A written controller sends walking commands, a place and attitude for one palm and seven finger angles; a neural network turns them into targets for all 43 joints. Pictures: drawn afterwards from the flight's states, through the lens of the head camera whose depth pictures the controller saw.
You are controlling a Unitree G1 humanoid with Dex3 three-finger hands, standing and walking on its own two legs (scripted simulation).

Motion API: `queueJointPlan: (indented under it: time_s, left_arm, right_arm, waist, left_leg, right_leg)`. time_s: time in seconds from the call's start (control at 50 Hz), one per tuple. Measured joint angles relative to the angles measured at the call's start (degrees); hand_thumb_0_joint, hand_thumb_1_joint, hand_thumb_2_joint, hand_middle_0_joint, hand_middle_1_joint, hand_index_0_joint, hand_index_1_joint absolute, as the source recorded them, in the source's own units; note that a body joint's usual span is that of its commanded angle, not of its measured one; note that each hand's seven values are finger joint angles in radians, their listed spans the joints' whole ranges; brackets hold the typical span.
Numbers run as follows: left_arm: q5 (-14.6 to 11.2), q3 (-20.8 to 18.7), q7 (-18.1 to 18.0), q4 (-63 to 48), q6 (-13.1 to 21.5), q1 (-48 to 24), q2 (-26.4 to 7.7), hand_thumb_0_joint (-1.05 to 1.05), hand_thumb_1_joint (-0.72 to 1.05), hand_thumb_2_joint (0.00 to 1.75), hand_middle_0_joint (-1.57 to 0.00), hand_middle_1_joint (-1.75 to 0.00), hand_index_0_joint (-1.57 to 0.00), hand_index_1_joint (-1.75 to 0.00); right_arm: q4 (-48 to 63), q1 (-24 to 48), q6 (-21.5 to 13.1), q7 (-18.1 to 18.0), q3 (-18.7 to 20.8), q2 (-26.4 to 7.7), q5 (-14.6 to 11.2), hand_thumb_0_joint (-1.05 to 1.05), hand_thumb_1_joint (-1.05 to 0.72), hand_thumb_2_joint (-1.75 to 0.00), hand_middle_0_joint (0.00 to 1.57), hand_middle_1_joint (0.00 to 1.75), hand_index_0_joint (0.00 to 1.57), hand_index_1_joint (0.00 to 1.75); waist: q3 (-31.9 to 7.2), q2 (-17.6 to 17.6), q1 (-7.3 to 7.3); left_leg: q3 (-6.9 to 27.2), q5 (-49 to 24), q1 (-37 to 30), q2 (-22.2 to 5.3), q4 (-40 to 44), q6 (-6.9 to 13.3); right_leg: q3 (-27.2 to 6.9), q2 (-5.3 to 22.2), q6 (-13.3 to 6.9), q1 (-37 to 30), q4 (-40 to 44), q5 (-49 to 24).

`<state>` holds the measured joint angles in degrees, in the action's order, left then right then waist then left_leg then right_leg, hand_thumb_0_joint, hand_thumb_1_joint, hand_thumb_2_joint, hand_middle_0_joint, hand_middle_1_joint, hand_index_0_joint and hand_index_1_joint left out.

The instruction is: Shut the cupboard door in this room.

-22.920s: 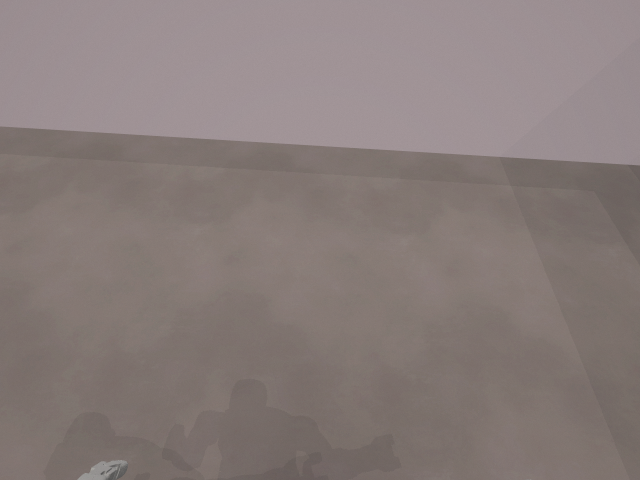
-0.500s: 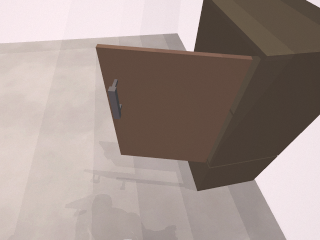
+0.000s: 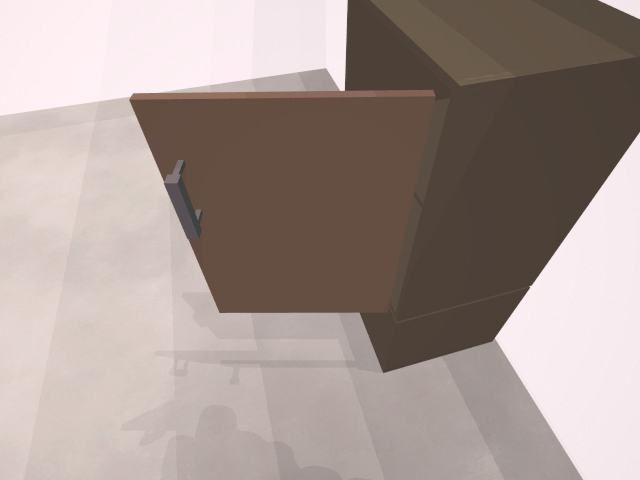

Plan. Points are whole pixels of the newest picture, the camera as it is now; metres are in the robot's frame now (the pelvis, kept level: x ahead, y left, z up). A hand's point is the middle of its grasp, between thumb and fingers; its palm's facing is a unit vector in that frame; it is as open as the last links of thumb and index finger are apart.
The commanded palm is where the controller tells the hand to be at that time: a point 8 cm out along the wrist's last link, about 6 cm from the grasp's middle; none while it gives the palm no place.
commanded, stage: come to a stop and stand still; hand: left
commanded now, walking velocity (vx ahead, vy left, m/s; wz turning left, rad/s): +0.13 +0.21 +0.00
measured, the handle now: (187, 200) +0.53 +0.26 +0.03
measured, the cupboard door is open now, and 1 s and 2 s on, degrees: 74 74 74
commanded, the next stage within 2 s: look again from close up in 0.52 s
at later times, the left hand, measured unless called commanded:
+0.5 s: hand out of the picture +0.01 +0.20 -0.17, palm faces +0.06 -0.97 -0.22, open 7.4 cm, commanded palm none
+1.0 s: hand out of the picture +0.00 +0.21 -0.16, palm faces -0.01 -0.97 -0.23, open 7.4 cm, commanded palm none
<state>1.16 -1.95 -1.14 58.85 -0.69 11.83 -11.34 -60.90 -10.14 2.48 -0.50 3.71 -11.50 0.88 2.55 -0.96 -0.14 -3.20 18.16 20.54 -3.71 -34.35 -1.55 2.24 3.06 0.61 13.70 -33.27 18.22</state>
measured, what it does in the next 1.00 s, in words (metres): steps on the spot: left foot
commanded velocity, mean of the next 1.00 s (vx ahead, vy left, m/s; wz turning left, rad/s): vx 0.00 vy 0.03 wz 0.00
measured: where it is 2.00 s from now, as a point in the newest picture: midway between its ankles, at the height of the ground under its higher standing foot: outside the picture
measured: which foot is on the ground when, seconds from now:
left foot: up 0.00-0.30, down 0.32-1.00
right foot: down 0.00-1.00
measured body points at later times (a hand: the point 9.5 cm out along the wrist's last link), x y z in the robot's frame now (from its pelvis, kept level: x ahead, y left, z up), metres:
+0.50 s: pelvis +0.00 +0.01 +0.00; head +0.02 +0.02 +0.45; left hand +0.00 +0.25 -0.15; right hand +0.04 -0.21 -0.15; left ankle -0.03 +0.13 -0.73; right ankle -0.01 -0.10 -0.73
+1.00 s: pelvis -0.02 +0.02 +0.01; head -0.01 +0.01 +0.46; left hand +0.01 +0.26 -0.14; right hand -0.01 -0.20 -0.16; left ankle -0.03 +0.13 -0.73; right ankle -0.01 -0.10 -0.73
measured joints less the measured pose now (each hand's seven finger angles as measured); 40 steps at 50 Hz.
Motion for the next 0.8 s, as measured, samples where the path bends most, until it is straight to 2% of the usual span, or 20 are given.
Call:
queueJointPlan:
  time_s: [0.06, 0.16, 0.24, 0.28, 0.32, 0.34, 0.38, 0.44, 0.48, 0.52, 0.62, 0.66, 0.8]
  left_arm:
    - [0.0, 0.8, 0.3, 0.4, 0.0, 1.8, 1.9, 0.0, 0.91, 0.9, -0.19, -0.3, -0.2, -0.3]
    - [0.0, 0.6, 0.2, 0.5, 0.1, 2.6, 2.6, 0.01, 0.92, 0.9, -0.2, -0.3, -0.2, -0.3]
    - [0.1, 0.2, -0.1, 0.4, 0.6, 2.4, 2.3, 0.01, 0.92, 0.9, -0.2, -0.3, -0.2, -0.3]
    - [0.0, 0.0, -0.4, 0.7, 0.6, 2.3, 2.0, 0.01, 0.91, 0.9, -0.2, -0.3, -0.2, -0.3]
    - [-0.3, -0.1, -0.5, 1.2, 0.2, 2.6, 1.7, 0.01, 0.91, 0.9, -0.2, -0.3, -0.2, -0.3]
    - [-0.5, -0.2, -0.5, 1.6, -0.1, 2.5, 1.5, 0.01, 0.91, 0.9, -0.2, -0.3, -0.2, -0.3]
    - [-0.6, -0.3, -0.7, 2.6, -0.9, 2.2, 0.5, 0.01, 0.91, 0.9, -0.2, -0.3, -0.2, -0.3]
    - [-0.7, 0.1, -0.7, 3.8, -1.5, 2.0, -0.1, 0.01, 0.91, 0.9, -0.2, -0.3, -0.2, -0.3]
    - [-0.7, 0.4, -0.6, 4.4, -1.2, 1.8, 0.1, 0.01, 0.91, 0.9, -0.19, -0.3, -0.2, -0.3]
    - [-0.6, 0.9, -0.5, 5.0, -0.4, 1.7, 1.1, 0.01, 0.91, 0.9, -0.19, -0.3, -0.2, -0.3]
    - [-0.6, 1.8, -0.5, 5.8, 0.5, 2.3, 2.5, 0.01, 0.91, 0.9, -0.19, -0.3, -0.2, -0.3]
    - [-0.3, 2.1, -1.4, 5.5, 1.4, 2.6, 2.7, 0.01, 0.92, 0.9, -0.2, -0.3, -0.2, -0.3]
    - [-0.4, 2.8, -0.9, 3.2, 1.5, 3.6, 2.3, 0.01, 0.92, 0.9, -0.2, -0.3, -0.2, -0.3]
  right_arm:
    - [-0.7, -2.4, 0.8, 0.7, -0.1, -0.9, 0.3, 0.0, -0.91, -0.9, 0.2, 0.3, 0.2, 0.3]
    - [-0.6, -5.8, 0.0, 1.0, -0.2, -1.3, 0.3, 0.0, -0.91, -0.9, 0.2, 0.3, 0.2, 0.3]
    - [-0.7, -6.3, 0.1, 0.6, -0.5, -0.9, 0.0, 0.0, -0.91, -0.9, 0.2, 0.3, 0.2, 0.3]
    - [-0.6, -5.9, -0.2, 0.3, -0.8, -0.6, -0.2, 0.0, -0.91, -0.9, 0.2, 0.3, 0.2, 0.3]
    - [-0.3, -5.6, -1.2, 0.1, -1.1, -0.5, -0.3, 0.0, -0.91, -0.9, 0.2, 0.3, 0.2, 0.3]
    - [-0.4, -5.3, -1.7, -0.1, -1.1, -0.3, -0.2, 0.0, -0.91, -0.9, 0.2, 0.3, 0.2, 0.3]
    - [-0.8, -4.2, -2.0, -0.3, -1.5, 1.2, 0.0, 0.0, -0.91, -0.9, 0.2, 0.3, 0.2, 0.3]
    - [-1.1, -3.1, -2.7, -0.9, -2.3, 3.2, 0.1, 0.0, -0.91, -0.9, 0.2, 0.3, 0.2, 0.3]
    - [-1.4, -2.4, -2.8, -1.7, -2.3, 3.4, 0.1, 0.0, -0.93, -0.9, 0.2, 0.3, 0.2, 0.3]
    - [-2.0, -1.7, -2.8, -1.7, -2.2, 2.7, -0.2, 0.01, -0.94, -0.9, 0.2, 0.3, 0.2, 0.3]
    - [-2.4, -1.0, -2.8, -1.4, -2.2, 2.0, -0.5, 0.01, -0.95, -0.9, 0.2, 0.3, 0.2, 0.3]
    - [-1.2, -1.2, -2.9, -0.8, -2.6, 1.4, -0.4, 0.0, -0.94, -0.9, 0.2, 0.3, 0.2, 0.3]
    - [2.1, -4.2, -3.5, -0.5, -3.6, 0.7, 0.0, 0.0, -0.93, -0.9, 0.2, 0.3, 0.2, 0.3]
  waist:
    - [-1.4, -0.5, 0.53]
    - [-1.2, 0.0, 0.39]
    - [0.2, 0.6, 1.16]
    - [0.8, 1.1, 1.42]
    - [0.8, 0.7, 1.42]
    - [0.7, 0.7, 1.22]
    - [1.0, 2.6, 1.49]
    - [0.7, 3.9, 1.9]
    - [0.6, 4.0, 1.89]
    - [0.7, 2.5, 1.68]
    - [-0.5, 1.1, 0.97]
    - [-0.7, 0.5, 0.66]
    - [-1.0, -0.3, 0.19]
  left_leg:
    - [1.7, 2.5, 0.6, 1.9, -6.1, 0.5]
    - [1.5, 1.8, 0.3, 3.1, -12.1, 0.0]
    - [1.1, 4.4, -2.6, 3.6, -7.5, -0.4]
    - [0.8, 2.1, -5.3, 3.7, -1.2, -0.4]
    - [0.8, -4.2, -8.8, 3.0, 6.9, 0.1]
    - [1.0, -2.3, -9.4, 2.8, 8.0, 0.6]
    - [0.4, -0.7, -9.4, 3.8, 6.8, 1.4]
    - [-0.5, -1.5, -10.6, 4.3, 7.7, 1.9]
    - [-0.8, -1.6, -11.1, 4.8, 7.7, 1.9]
    - [-0.3, -1.1, -11.6, 4.2, 7.0, 1.6]
    - [-0.2, -2.1, -12.9, 3.1, 9.2, 1.2]
    - [0.0, -1.6, -11.0, 2.2, 7.1, 1.1]
    - [-0.1, -0.2, -9.6, 2.6, 3.9, 1.8]
  right_leg:
    - [-0.5, -0.1, -0.6, -1.5, 3.5, -1.3]
    - [-0.3, 0.5, -0.8, -2.7, 8.0, -3.9]
    - [0.1, 1.1, -0.5, -1.8, 7.7, -4.0]
    - [0.2, 1.4, -0.1, -0.9, 6.4, -3.5]
    - [0.5, 0.9, 0.5, 0.4, 3.8, -2.2]
    - [0.7, 0.8, 0.9, 1.2, 2.1, -1.3]
    - [0.1, 1.6, 0.8, 1.6, 0.1, 0.8]
    - [-0.1, 1.4, 0.4, 1.7, -2.9, 4.7]
    - [-0.1, 1.2, 0.2, 0.2, -0.2, 1.8]
    - [0.2, 0.6, 0.0, -1.4, 1.8, -2.1]
    - [0.6, -0.7, -0.3, -3.3, 5.2, -1.9]
    - [0.8, -1.4, -0.3, -2.6, 5.6, -2.6]
    - [0.7, -0.9, -0.1, -1.2, 2.5, -1.5]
